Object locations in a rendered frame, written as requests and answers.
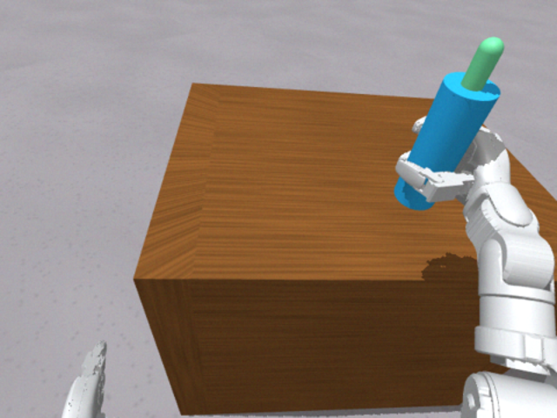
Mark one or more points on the left robot hand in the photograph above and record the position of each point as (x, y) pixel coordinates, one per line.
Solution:
(86, 394)

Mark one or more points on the right robot arm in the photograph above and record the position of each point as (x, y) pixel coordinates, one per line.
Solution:
(517, 318)

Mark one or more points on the right robot hand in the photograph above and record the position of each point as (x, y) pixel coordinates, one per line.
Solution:
(485, 162)

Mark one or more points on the bottle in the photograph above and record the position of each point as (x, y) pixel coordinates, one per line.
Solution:
(459, 109)

